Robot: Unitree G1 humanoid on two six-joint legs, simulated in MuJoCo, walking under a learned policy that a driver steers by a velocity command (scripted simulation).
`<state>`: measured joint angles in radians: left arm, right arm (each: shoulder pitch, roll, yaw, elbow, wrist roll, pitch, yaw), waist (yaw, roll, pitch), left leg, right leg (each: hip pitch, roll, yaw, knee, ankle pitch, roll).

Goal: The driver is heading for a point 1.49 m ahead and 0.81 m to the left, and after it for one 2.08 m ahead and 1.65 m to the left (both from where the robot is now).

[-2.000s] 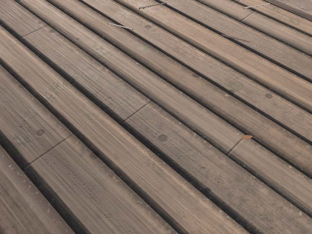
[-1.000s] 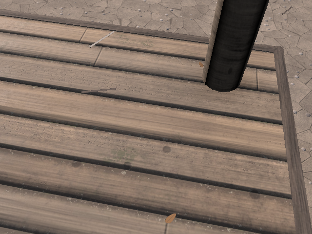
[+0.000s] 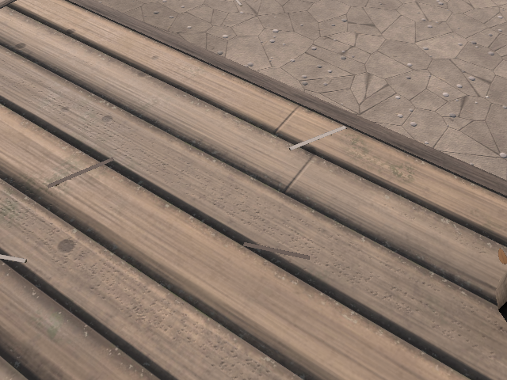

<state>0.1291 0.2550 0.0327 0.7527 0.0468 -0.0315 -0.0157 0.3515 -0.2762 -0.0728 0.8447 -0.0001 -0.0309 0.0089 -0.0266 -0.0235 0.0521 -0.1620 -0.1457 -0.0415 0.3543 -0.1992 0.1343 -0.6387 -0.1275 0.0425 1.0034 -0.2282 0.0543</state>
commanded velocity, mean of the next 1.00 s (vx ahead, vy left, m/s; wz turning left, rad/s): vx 0.38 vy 0.00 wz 0.59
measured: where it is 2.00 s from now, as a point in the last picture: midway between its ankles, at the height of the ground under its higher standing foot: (162, 301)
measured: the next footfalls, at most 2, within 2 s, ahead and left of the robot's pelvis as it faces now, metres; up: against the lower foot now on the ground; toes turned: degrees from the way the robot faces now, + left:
right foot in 0.24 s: +0.32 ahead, -0.13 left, +0.00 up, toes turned +10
left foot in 0.76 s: +0.50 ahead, +0.17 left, +0.00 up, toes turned +30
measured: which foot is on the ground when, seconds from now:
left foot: down 0.00-0.26, up 0.28-0.74, down 0.76-1.00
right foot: up 0.00-0.22, down 0.24-0.76, up 0.78-1.00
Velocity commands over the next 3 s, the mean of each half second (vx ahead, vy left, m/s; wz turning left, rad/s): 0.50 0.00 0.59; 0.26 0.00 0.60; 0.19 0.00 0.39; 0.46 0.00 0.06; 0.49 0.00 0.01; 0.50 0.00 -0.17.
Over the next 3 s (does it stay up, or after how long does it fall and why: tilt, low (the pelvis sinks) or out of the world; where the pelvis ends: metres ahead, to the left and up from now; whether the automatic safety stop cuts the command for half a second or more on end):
stays up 1.04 0.69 0.00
